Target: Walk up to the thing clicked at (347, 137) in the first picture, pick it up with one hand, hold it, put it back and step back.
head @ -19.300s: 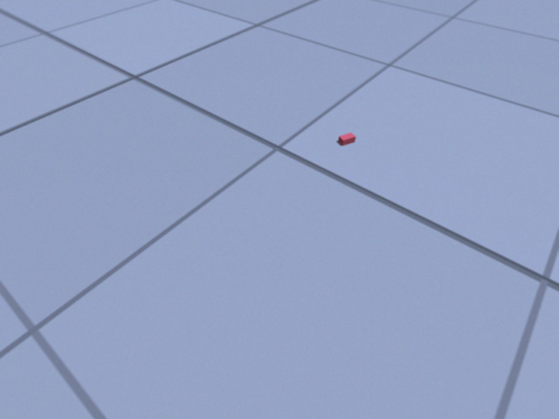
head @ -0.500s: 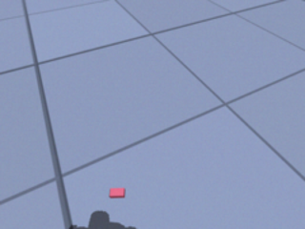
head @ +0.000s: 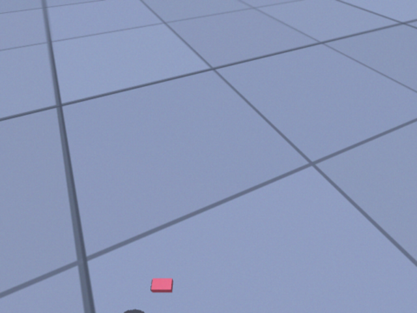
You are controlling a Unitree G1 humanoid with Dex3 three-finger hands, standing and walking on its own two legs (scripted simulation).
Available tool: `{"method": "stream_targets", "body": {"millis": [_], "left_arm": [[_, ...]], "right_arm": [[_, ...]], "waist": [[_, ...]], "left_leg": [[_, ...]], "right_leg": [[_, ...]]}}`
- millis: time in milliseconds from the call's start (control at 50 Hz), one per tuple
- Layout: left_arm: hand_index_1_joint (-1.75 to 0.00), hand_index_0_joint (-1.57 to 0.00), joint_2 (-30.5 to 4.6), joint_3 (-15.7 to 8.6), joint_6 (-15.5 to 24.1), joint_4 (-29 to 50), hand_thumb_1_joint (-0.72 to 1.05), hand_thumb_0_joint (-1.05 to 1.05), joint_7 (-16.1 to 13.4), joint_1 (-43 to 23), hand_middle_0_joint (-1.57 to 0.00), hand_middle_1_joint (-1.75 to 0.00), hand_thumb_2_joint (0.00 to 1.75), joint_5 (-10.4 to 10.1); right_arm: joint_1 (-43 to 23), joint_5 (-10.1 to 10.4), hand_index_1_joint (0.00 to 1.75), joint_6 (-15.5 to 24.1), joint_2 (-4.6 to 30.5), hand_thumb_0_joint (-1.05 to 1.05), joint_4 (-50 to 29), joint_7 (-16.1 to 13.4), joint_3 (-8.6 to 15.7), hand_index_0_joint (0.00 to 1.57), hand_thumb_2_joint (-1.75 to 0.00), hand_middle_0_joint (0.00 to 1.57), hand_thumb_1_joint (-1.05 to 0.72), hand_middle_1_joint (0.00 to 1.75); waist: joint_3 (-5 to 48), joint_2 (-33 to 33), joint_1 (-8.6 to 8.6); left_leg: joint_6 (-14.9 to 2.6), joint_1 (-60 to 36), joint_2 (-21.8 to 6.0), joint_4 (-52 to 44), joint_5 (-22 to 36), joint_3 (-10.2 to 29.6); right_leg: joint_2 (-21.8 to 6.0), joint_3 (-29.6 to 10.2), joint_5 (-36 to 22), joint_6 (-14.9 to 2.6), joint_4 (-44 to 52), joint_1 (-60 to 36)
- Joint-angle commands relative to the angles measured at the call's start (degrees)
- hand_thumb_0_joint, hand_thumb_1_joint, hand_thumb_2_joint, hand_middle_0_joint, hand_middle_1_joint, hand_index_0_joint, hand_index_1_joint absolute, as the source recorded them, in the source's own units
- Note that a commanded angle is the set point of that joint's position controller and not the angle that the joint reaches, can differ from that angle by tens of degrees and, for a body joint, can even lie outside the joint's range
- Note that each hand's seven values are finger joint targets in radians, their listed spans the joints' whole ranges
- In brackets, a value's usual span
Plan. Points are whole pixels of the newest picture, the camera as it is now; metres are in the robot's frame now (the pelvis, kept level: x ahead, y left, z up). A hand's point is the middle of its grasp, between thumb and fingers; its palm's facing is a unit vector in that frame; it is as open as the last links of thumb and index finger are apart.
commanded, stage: stand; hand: left
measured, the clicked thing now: (162, 285) +0.43 +0.22 -0.76
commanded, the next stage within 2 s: none
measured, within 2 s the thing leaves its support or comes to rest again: neither
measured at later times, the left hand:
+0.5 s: hand out of the picture +0.10 +0.25 -0.15, palm faces -0.03 -0.94 -0.34, open 7.4 cm
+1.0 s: hand out of the picture +0.08 +0.26 -0.16, palm faces -0.02 -0.94 -0.34, open 7.4 cm
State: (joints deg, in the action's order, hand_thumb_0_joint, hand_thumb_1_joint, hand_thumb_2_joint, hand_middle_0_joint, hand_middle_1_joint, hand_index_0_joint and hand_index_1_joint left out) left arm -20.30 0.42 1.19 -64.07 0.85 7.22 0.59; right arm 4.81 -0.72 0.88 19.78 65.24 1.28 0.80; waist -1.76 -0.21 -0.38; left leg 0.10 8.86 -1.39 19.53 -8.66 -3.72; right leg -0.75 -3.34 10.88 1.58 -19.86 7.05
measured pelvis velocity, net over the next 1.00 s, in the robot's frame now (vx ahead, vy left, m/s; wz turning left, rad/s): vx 0.01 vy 0.00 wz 0.02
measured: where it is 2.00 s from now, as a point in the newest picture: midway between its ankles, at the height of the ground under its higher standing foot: outside the picture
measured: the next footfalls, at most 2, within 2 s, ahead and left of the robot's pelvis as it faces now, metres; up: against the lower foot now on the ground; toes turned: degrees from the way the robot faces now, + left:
none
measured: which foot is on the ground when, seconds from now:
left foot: down 0.00-1.00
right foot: down 0.00-1.00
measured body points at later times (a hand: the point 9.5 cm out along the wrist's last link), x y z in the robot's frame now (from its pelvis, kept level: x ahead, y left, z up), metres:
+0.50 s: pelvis +0.02 +0.00 +0.00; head +0.03 +0.00 +0.45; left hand +0.10 +0.30 -0.13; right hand +0.10 -0.30 -0.13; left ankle +0.02 +0.12 -0.75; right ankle +0.00 -0.14 -0.75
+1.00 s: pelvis +0.01 +0.00 +0.00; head +0.02 +0.01 +0.45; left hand +0.09 +0.30 -0.13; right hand +0.10 -0.30 -0.13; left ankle +0.02 +0.12 -0.75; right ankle +0.00 -0.14 -0.75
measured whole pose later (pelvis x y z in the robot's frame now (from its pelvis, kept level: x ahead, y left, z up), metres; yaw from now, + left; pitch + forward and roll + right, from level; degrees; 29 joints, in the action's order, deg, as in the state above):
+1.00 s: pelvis +0.01 +0.00 +0.00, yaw +1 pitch -2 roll +0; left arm -20.5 0.6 0.7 -63.9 0.3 7.0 0.5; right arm 5.2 -0.6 0.3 20.2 65.5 0.8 0.7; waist -2.4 -0.4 -0.4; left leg 0.0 7.3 -1.0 18.5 -9.2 -2.8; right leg -1.2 -2.4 11.1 1.7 -17.5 4.5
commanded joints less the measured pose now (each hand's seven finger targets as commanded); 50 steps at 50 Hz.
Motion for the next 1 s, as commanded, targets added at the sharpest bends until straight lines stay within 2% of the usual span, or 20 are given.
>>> {"method": "stream_targets", "body": {"millis": [0, 20, 60, 100, 120, 140, 180, 280, 320, 460, 500, 520, 600, 660, 760, 980], "left_arm": [[-0.30, -0.20, -12.0, -2.5, 1.1, 3.2, 0.90, 0.00, -1.0, -2.5, -0.20, -0.30, 0.90, -0.1], [-0.30, -0.20, -12.1, -2.5, 1.1, 3.2, 0.90, 0.00, -1.0, -2.6, -0.20, -0.30, 0.90, 0.0], [-0.30, -0.20, -12.2, -2.5, 1.2, 3.5, 0.90, 0.00, -1.1, -2.5, -0.20, -0.30, 0.90, 0.0], [-0.30, -0.20, -12.3, -2.5, 1.1, 3.3, 0.90, 0.00, -1.1, -2.7, -0.20, -0.30, 0.90, 0.0], [-0.30, -0.20, -12.5, -2.6, 1.1, 3.5, 0.90, 0.00, -1.2, -3.0, -0.20, -0.30, 0.90, -0.1], [-0.30, -0.20, -12.3, -2.5, 1.0, 3.4, 0.90, 0.00, -1.2, -2.8, -0.20, -0.30, 0.90, -0.1], [-0.30, -0.20, -12.5, -2.7, 1.1, 3.5, 0.90, 0.00, -1.3, -2.7, -0.20, -0.30, 0.90, 0.0], [-0.30, -0.20, -12.2, -2.6, 0.8, 3.2, 0.90, 0.00, -1.3, -2.8, -0.20, -0.30, 0.90, -0.1], [-0.30, -0.20, -12.2, -2.5, 0.7, 3.0, 0.90, 0.00, -1.3, -2.8, -0.20, -0.30, 0.90, -0.3], [-0.30, -0.20, -12.1, -2.5, 0.7, 3.3, 0.90, 0.00, -1.3, -3.0, -0.20, -0.30, 0.90, 0.0], [-0.30, -0.20, -12.2, -2.6, 0.5, 3.4, 0.90, 0.00, -1.3, -3.6, -0.20, -0.30, 0.90, -0.1], [-0.30, -0.20, -12.0, -2.5, 0.6, 3.4, 0.90, 0.00, -1.3, -3.0, -0.20, -0.30, 0.90, -0.1], [-0.30, -0.20, -12.5, -2.6, 0.7, 3.4, 0.90, 0.00, -1.5, -3.3, -0.20, -0.30, 0.90, 0.0], [-0.30, -0.20, -12.3, -2.4, 0.6, 3.3, 0.90, 0.00, -1.5, -3.2, -0.20, -0.30, 0.90, -0.1], [-0.30, -0.20, -12.3, -2.4, 0.8, 3.5, 0.90, 0.00, -1.4, -2.9, -0.20, -0.30, 0.90, 0.0], [-0.30, -0.20, -12.5, -2.4, 0.6, 3.6, 0.90, 0.00, -1.4, -2.3, -0.20, -0.30, 0.90, 0.0]], "right_arm": [[-2.8, 0.3, 0.30, 1.4, 12.5, 0.00, -3.4, -1.1, 2.4, 0.20, -0.90, 0.20, -0.90, 0.30], [-2.7, 0.3, 0.30, 1.3, 12.6, 0.00, -3.3, -1.1, 2.4, 0.20, -0.90, 0.20, -0.90, 0.30], [-3.0, 0.3, 0.30, 1.3, 12.6, 0.00, -3.4, -1.1, 2.4, 0.20, -0.90, 0.20, -0.90, 0.30], [-2.8, 0.3, 0.30, 1.1, 12.4, 0.00, -3.3, -1.2, 2.2, 0.20, -0.90, 0.20, -0.90, 0.30], [-3.0, 0.3, 0.30, 1.1, 12.4, 0.00, -3.3, -1.2, 2.2, 0.20, -0.90, 0.20, -0.90, 0.30], [-2.7, 0.3, 0.30, 1.1, 12.6, 0.00, -3.1, -1.2, 2.2, 0.20, -0.90, 0.20, -0.90, 0.30], [-3.1, 0.2, 0.30, 1.1, 12.6, 0.00, -3.4, -1.2, 2.2, 0.20, -0.90, 0.20, -0.90, 0.30], [-2.9, 0.3, 0.30, 1.1, 12.6, 0.00, -3.2, -1.4, 1.9, 0.20, -0.90, 0.20, -0.90, 0.30], [-3.2, 0.3, 0.30, 1.1, 12.6, 0.00, -3.2, -1.4, 1.9, 0.20, -0.90, 0.20, -0.90, 0.30], [-2.9, 0.3, 0.30, 1.0, 12.6, 0.00, -3.3, -1.4, 2.0, 0.20, -0.90, 0.20, -0.90, 0.30], [-3.0, 0.2, 0.30, 1.1, 12.5, 0.00, -3.2, -1.5, 2.0, 0.20, -0.90, 0.20, -0.90, 0.30], [-3.1, 0.3, 0.30, 1.1, 12.9, 0.00, -3.3, -1.5, 2.1, 0.20, -0.90, 0.20, -0.90, 0.30], [-3.0, 0.3, 0.30, 0.9, 12.9, 0.00, -3.4, -1.5, 2.2, 0.20, -0.90, 0.20, -0.90, 0.30], [-2.9, 0.3, 0.30, 0.8, 12.7, 0.00, -3.4, -1.4, 2.1, 0.20, -0.90, 0.20, -0.90, 0.30], [-2.7, 0.3, 0.30, 0.9, 12.9, 0.00, -3.5, -1.4, 2.2, 0.20, -0.90, 0.20, -0.90, 0.30], [-2.2, 0.3, 0.30, 0.8, 12.6, 0.00, -3.3, -1.4, 2.1, 0.20, -0.90, 0.20, -0.90, 0.30]], "waist": [[3.2, 0.2, -0.38], [2.8, 0.4, -0.41], [4.4, 0.0, -0.36], [3.6, -0.1, -0.54], [4.4, 0.1, -0.58], [3.7, 0.5, -0.52], [5.6, 0.3, -0.30], [4.8, 0.7, -0.22], [3.5, 0.6, -0.22], [4.5, 0.4, -0.18], [3.8, 0.7, -0.19], [4.8, 1.1, 0.08], [5.2, -0.3, -0.20], [3.2, 0.4, -0.28], [4.6, 0.5, -0.04], [2.4, 0.2, -0.02]], "left_leg": [[-0.95, -5.1, -6.9, -3.7, 3.2, 6.7], [-0.98, -4.7, -6.8, -3.8, 2.5, 6.8], [-1.16, -6.5, -6.9, -2.9, 5.8, 6.5], [-1.10, -5.6, -6.8, -3.1, 4.0, 6.4], [-1.07, -6.1, -6.9, -2.8, 5.6, 6.4], [-0.97, -5.3, -6.8, -3.3, 4.8, 6.5], [-1.10, -6.7, -6.9, -2.5, 8.4, 6.2], [-0.98, -6.1, -7.0, -2.8, 10.4, 6.3], [-0.82, -5.7, -6.9, -3.3, 8.5, 6.5], [-0.99, -6.3, -6.9, -2.8, 9.1, 6.2], [-0.78, -5.6, -6.8, -3.3, 8.2, 6.4], [-1.03, -6.3, -7.0, -2.9, 9.6, 6.3], [-1.17, -7.3, -7.0, -2.4, 9.9, 6.2], [-1.03, -5.5, -6.6, -3.3, 7.0, 6.3], [-1.33, -6.4, -6.8, -2.9, 8.7, 6.3], [-1.11, -5.3, -6.5, -3.8, 5.4, 6.7]], "right_leg": [[-5.7, -4.2, -6.3, -2.10, 3.7, 2.9], [-5.7, -4.1, -5.9, -2.00, 4.0, 2.7], [-6.0, -4.0, -8.6, -1.89, 3.8, 2.5], [-6.0, -4.1, -7.0, -1.93, 4.3, 2.4], [-6.2, -4.1, -8.3, -2.06, 3.9, 1.5], [-6.1, -4.0, -8.0, -1.85, 4.2, 1.6], [-6.4, -3.7, -11.4, -1.86, 3.7, 0.3], [-6.3, -2.9, -12.0, -1.78, 3.3, -0.5], [-6.1, -3.0, -9.3, -1.78, 3.8, 0.5], [-6.5, -3.1, -10.8, -1.99, 4.2, -0.3], [-6.5, -3.1, -9.3, -2.16, 4.2, -0.1], [-6.6, -2.9, -11.1, -2.01, 4.2, -0.8], [-6.7, -2.8, -11.7, -1.98, 4.2, -0.5], [-6.5, -2.9, -8.8, -1.98, 5.0, 0.1], [-6.7, -2.8, -10.4, -2.02, 4.7, -0.5], [-6.4, -2.8, -6.4, -2.22, 5.2, 1.0]]}}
